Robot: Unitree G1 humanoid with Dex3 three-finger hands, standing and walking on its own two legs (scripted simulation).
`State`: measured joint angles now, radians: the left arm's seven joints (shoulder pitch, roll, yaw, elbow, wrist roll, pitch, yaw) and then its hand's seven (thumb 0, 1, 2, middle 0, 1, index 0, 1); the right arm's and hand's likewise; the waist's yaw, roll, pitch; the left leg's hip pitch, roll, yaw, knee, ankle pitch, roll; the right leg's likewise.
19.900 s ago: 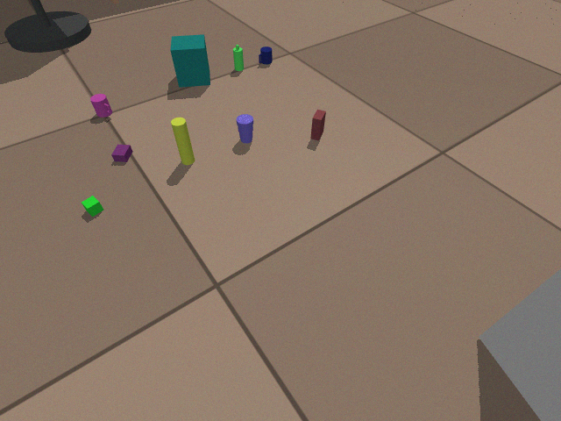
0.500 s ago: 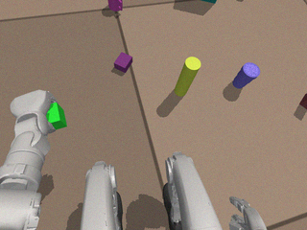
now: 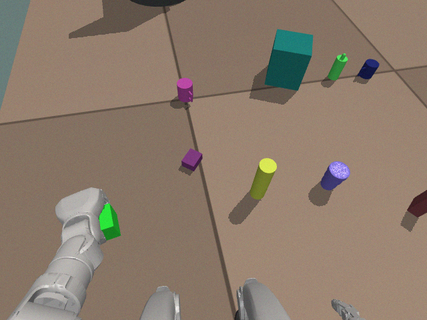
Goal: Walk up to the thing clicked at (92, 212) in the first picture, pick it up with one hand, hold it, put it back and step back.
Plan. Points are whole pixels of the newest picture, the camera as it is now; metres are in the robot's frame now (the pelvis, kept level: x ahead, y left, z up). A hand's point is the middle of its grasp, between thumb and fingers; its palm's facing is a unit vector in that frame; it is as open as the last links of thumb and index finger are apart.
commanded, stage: lift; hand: left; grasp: from above
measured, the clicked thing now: (102, 223) +0.36 +0.23 -0.13
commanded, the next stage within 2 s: hold in 0.34 s
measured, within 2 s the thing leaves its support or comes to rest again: neither
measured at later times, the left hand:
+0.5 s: hand (85, 204) +0.35 +0.22 -0.01, palm faces -0.43 -0.18 -0.89, open 8.4 cm
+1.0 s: hand (83, 198) +0.35 +0.21 +0.03, palm faces -0.41 -0.17 -0.90, open 8.4 cm
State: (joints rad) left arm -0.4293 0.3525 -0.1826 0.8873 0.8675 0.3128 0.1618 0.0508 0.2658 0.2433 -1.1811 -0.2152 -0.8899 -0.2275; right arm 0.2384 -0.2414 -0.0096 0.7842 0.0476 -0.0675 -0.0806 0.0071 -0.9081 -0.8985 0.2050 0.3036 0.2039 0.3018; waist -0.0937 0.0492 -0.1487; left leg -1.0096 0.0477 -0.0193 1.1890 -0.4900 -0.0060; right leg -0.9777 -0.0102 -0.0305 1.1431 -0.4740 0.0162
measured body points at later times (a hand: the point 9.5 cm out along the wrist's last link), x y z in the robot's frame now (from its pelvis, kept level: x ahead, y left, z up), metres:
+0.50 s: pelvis +0.03 +0.00 +0.07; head +0.08 -0.01 +0.51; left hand +0.37 +0.23 +0.04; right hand +0.12 -0.26 -0.06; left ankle +0.04 +0.12 -0.64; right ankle +0.04 -0.13 -0.64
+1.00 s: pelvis +0.04 +0.00 +0.08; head +0.06 -0.03 +0.53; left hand +0.37 +0.21 +0.08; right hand +0.15 -0.26 -0.04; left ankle +0.04 +0.12 -0.64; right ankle +0.04 -0.13 -0.64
